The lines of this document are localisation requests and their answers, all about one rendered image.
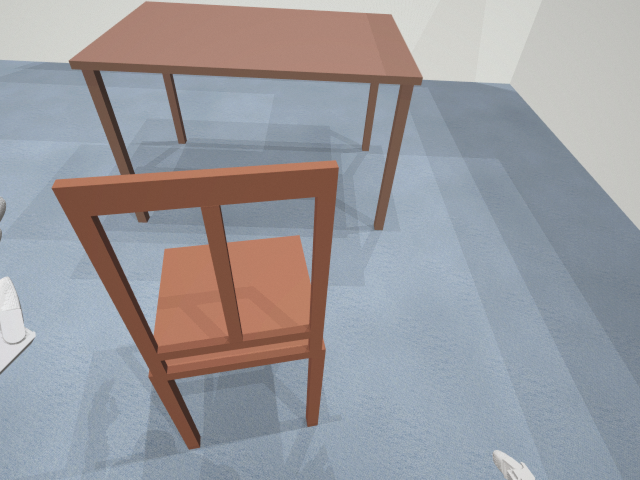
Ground table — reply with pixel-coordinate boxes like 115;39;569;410
69;1;423;230

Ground robot right hand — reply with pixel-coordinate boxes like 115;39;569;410
493;450;535;480

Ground chair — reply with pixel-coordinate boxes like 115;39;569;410
52;160;339;450

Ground robot left hand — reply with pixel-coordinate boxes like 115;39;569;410
0;197;36;375

